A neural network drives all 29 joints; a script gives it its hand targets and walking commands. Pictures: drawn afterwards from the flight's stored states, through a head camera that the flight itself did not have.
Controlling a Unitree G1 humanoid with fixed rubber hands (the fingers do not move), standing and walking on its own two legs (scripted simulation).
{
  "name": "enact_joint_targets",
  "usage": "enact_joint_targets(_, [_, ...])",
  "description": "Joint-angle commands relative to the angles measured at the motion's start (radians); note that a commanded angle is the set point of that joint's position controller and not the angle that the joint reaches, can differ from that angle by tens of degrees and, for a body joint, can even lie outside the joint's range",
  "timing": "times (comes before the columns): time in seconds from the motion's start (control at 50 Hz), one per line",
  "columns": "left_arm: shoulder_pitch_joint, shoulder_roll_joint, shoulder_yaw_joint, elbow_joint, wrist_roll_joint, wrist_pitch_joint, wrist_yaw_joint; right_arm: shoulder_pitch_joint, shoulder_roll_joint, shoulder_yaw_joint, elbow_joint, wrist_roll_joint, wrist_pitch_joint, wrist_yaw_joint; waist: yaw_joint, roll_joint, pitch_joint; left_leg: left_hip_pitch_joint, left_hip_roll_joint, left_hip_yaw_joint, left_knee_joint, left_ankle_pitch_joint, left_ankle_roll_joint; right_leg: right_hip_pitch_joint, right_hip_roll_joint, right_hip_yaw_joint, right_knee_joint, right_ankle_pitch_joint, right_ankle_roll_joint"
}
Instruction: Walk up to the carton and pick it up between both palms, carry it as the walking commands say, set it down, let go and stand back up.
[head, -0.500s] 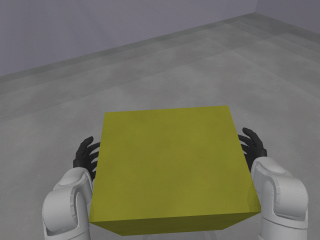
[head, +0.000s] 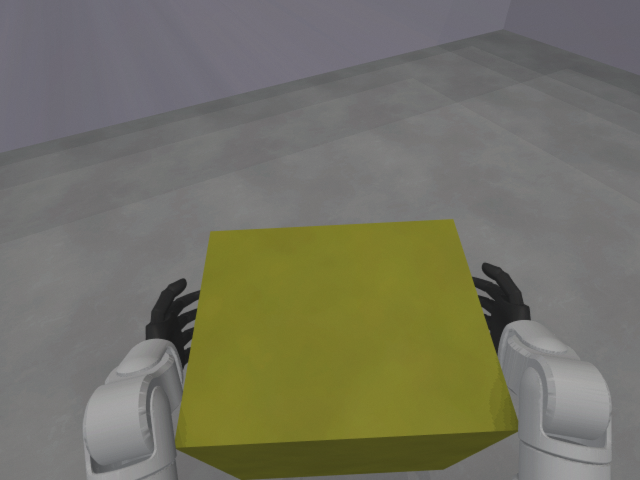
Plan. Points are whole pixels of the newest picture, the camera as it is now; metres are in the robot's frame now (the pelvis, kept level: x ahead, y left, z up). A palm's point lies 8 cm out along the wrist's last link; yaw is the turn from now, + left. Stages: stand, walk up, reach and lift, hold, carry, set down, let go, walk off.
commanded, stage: carry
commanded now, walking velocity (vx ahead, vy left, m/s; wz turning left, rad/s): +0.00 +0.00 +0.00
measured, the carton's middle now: (337, 361) +0.26 +0.00 +0.01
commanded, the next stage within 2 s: hold in 1.90 s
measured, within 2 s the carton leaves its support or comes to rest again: neither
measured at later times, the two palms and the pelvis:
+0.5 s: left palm (160, 371) +0.21 +0.19 +0.10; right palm (513, 354) +0.22 -0.19 +0.10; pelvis -0.03 +0.00 +0.00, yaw +0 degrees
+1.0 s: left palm (155, 375) +0.21 +0.20 +0.09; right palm (503, 361) +0.22 -0.18 +0.09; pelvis -0.05 +0.02 +0.00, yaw +0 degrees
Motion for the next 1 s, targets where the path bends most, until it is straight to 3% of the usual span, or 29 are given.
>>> enact_joint_targets(0.0, [-0.515,-0.642,-0.745,-0.125,-0.284,-0.001,-0.065,-0.492,0.750,0.734,-0.134,0.277,-0.006,0.063,-0.003,-0.025,-0.127,0.004,0.077,-0.087,-0.064,0.224,0.016,0.077,-0.119,0.117,-0.085,0.263,0.020])
enact_joint_targets(0.08, [-0.401,-0.619,-0.715,-0.041,-0.249,0.005,-0.059,-0.393,0.731,0.723,-0.064,0.249,0.002,0.061,-0.002,-0.022,-0.133,0.000,0.079,-0.075,-0.048,0.242,0.009,0.079,-0.125,0.118,-0.093,0.316,0.013])
enact_joint_targets(0.1, [-0.399,-0.734,-0.766,-0.097,-0.281,0.008,-0.067,-0.375,0.791,0.756,-0.135,0.265,0.001,0.062,-0.005,-0.019,-0.105,-0.003,0.081,-0.074,-0.062,0.201,0.020,0.054,-0.126,0.122,-0.101,0.267,0.021])
enact_joint_targets(0.18, [-0.518,-0.631,-0.727,-0.070,-0.271,0.001,-0.059,-0.480,0.734,0.725,-0.104,0.264,-0.004,0.061,-0.001,-0.023,-0.109,-0.022,0.063,-0.081,-0.094,0.091,0.021,0.038,-0.121,0.135,-0.147,0.107,0.030])
enact_joint_targets(0.26, [-0.444,-0.673,-0.708,-0.041,-0.247,-0.015,-0.066,-0.436,0.773,0.731,-0.082,0.258,-0.021,0.070,-0.002,-0.036,-0.107,-0.012,0.061,-0.064,-0.070,0.113,0.012,0.035,-0.127,0.141,-0.151,0.176,0.028])
enact_joint_targets(0.32, [-0.468,-0.679,-0.736,-0.051,-0.254,-0.020,-0.067,-0.409,0.764,0.709,-0.057,0.242,-0.028,0.070,-0.002,0.013,-0.088,-0.043,0.071,-0.082,-0.102,0.150,0.019,0.044,-0.121,0.114,-0.119,0.172,0.035])
enact_joint_targets(0.34, [-0.473,-0.674,-0.718,-0.049,-0.249,-0.020,-0.065,-0.459,0.769,0.730,-0.085,0.262,-0.027,0.071,-0.001,-0.026,-0.089,-0.021,0.069,-0.081,-0.090,0.151,0.017,0.014,-0.117,0.130,-0.137,0.160,0.028])
enact_joint_targets(0.38, [-0.445,-0.595,-0.629,0.106,-0.192,-0.045,-0.070,-0.438,0.684,0.640,0.056,0.196,-0.051,0.071,-0.004,-0.053,-0.120,-0.026,0.067,-0.081,-0.083,0.111,0.021,0.039,-0.115,0.127,-0.138,0.142,0.033])
enact_joint_targets(0.4, [-0.519,-0.750,-0.777,-0.139,-0.283,-0.048,-0.070,-0.474,0.827,0.761,-0.156,0.285,-0.052,0.080,-0.002,-0.025,-0.141,-0.021,0.064,-0.080,-0.093,0.111,0.020,0.059,-0.121,0.124,-0.133,0.141,0.036])
enact_joint_targets(0.44, [-0.475,-0.646,-0.666,0.058,-0.214,-0.059,-0.076,-0.473,0.729,0.676,0.001,0.219,-0.065,0.077,-0.002,-0.055,-0.132,-0.027,0.055,-0.084,-0.071,0.138,0.029,0.047,-0.124,0.127,-0.132,0.215,0.034])
enact_joint_targets(0.48, [-0.450,-0.680,-0.663,0.079,-0.210,-0.081,-0.083,-0.447,0.737,0.678,-0.004,0.213,-0.087,0.079,-0.003,-0.064,-0.114,-0.040,0.057,-0.086,-0.071,0.101,0.025,0.037,-0.124,0.136,-0.155,0.167,0.031])
enact_joint_targets(0.5, [-0.493,-0.760,-0.745,-0.071,-0.257,-0.078,-0.080,-0.469,0.813,0.749,-0.123,0.271,-0.084,0.084,-0.004,-0.018,-0.101,-0.030,0.057,-0.085,-0.078,0.122,0.022,0.025,-0.130,0.133,-0.132,0.179,0.033])
enact_joint_targets(0.56, [-0.452,-0.647,-0.648,0.101,-0.182,-0.094,-0.075,-0.437,0.709,0.634,0.070,0.193,-0.105,0.084,-0.004,0.011,-0.174,0.009,0.067,-0.075,-0.057,0.212,0.025,0.071,-0.125,0.119,-0.097,0.288,0.029])
enact_joint_targets(0.58, [-0.515,-0.718,-0.728,-0.044,-0.242,-0.102,-0.081,-0.439,0.790,0.701,-0.025,0.236,-0.105,0.087,-0.004,-0.012,-0.168,-0.012,0.063,-0.081,-0.061,0.200,0.026,0.075,-0.124,0.119,-0.096,0.270,0.036])
enact_joint_targets(0.62, [-0.461,-0.649,-0.648,0.100,-0.188,-0.103,-0.078,-0.460,0.713,0.645,0.056,0.204,-0.110,0.085,-0.003,-0.024,-0.180,0.003,0.062,-0.080,-0.060,0.199,0.029,0.068,-0.120,0.118,-0.095,0.279,0.031])
enact_joint_targets(0.64, [-0.488,-0.696,-0.695,0.010,-0.221,-0.108,-0.086,-0.441,0.763,0.679,0.011,0.218,-0.115,0.085,-0.005,-0.004,-0.163,-0.007,0.066,-0.077,-0.054,0.172,0.028,0.063,-0.118,0.130,-0.115,0.254,0.031])
enact_joint_targets(0.66, [-0.464,-0.665,-0.657,0.090,-0.198,-0.114,-0.086,-0.407,0.718,0.641,0.073,0.185,-0.119,0.084,-0.006,-0.054,-0.135,-0.043,0.072,-0.093,-0.062,0.189,0.031,0.064,-0.116,0.117,-0.107,0.267,0.027])
enact_joint_targets(0.68, [-0.496,-0.682,-0.675,0.029,-0.212,-0.126,-0.088,-0.480,0.752,0.684,0.005,0.219,-0.129,0.088,-0.006,-0.084,-0.141,-0.047,0.067,-0.099,-0.064,0.143,0.031,0.067,-0.114,0.121,-0.129,0.213,0.027])
enact_joint_targets(0.7, [-0.479,-0.748,-0.718,-0.020,-0.243,-0.110,-0.083,-0.499,0.789,0.734,-0.100,0.259,-0.117,0.084,-0.006,-0.033,-0.139,-0.029,0.064,-0.082,-0.065,0.159,0.028,0.048,-0.119,0.114,-0.120,0.226,0.037])
enact_joint_targets(0.72, [-0.471,-0.596,-0.597,0.176,-0.158,-0.123,-0.081,-0.444,0.664,0.593,0.150,0.167,-0.130,0.086,-0.004,0.003,-0.153,-0.034,0.060,-0.085,-0.071,0.159,0.027,0.070,-0.118,0.118,-0.105,0.230,0.029])
enact_joint_targets(0.74, [-0.455,-0.718,-0.700,0.016,-0.222,-0.114,-0.079,-0.410,0.774,0.704,-0.010,0.236,-0.120,0.088,-0.006,0.011,-0.120,-0.051,0.066,-0.086,-0.081,0.134,0.031,0.053,-0.116,0.124,-0.121,0.197,0.031])
enact_joint_targets(0.76, [-0.465,-0.616,-0.602,0.165,-0.153,-0.143,-0.086,-0.446,0.673,0.600,0.141,0.165,-0.150,0.093,-0.004,-0.003,-0.146,-0.030,0.059,-0.091,-0.077,0.161,0.029,0.054,-0.116,0.121,-0.108,0.214,0.031])
enact_joint_targets(0.78, [-0.512,-0.735,-0.719,-0.024,-0.233,-0.139,-0.084,-0.508,0.791,0.718,-0.060,0.249,-0.147,0.092,-0.005,-0.004,-0.166,-0.023,0.063,-0.080,-0.062,0.147,0.028,0.075,-0.116,0.124,-0.118,0.220,0.034])
enact_joint_targets(0.82, [-0.467,-0.589,-0.552,0.264,-0.126,-0.163,-0.093,-0.420,0.646,0.550,0.245,0.121,-0.168,0.093,-0.006,-0.065,-0.130,-0.041,0.063,-0.091,-0.060,0.097,0.024,0.054,-0.113,0.128,-0.136,0.182,0.032])
enact_joint_targets(0.84, [-0.541,-0.675,-0.674,0.063,-0.208,-0.168,-0.094,-0.522,0.743,0.664,0.034,0.209,-0.174,0.097,-0.003,-0.037,-0.126,-0.045,0.056,-0.088,-0.072,0.091,0.027,0.045,-0.115,0.129,-0.138,0.159,0.040])
enact_joint_targets(0.9, [-0.488,-0.602,-0.544,0.318,-0.111,-0.191,-0.100,-0.454,0.640,0.529,0.262,0.105,-0.200,0.099,-0.002,-0.025,-0.123,-0.052,0.060,-0.090,-0.073,0.065,0.029,0.039,-0.111,0.130,-0.148,0.106,0.036])
enact_joint_targets(0.92, [-0.567,-0.811,-0.761,-0.033,-0.259,-0.187,-0.102,-0.503,0.855,0.738,-0.073,0.251,-0.190,0.103,-0.003,-0.006,-0.123,-0.063,0.051,-0.091,-0.072,0.052,0.032,0.028,-0.118,0.151,-0.159,0.072,0.036])
enact_joint_targets(0.96, [-0.492,-0.658,-0.600,0.228,-0.144,-0.184,-0.093,-0.462,0.694,0.578,0.186,0.147,-0.190,0.099,-0.002,-0.010,-0.141,-0.060,0.061,-0.093,-0.078,0.070,0.035,0.048,-0.105,0.123,-0.138,0.105,0.036])
enact_joint_targets(0.98, [-0.505,-0.706,-0.654,0.125,-0.179,-0.182,-0.089,-0.486,0.759,0.646,0.103,0.196,-0.186,0.104,-0.003,-0.029,-0.127,-0.052,0.069,-0.091,-0.083,0.108,0.031,0.052,-0.108,0.116,-0.113,0.161,0.039])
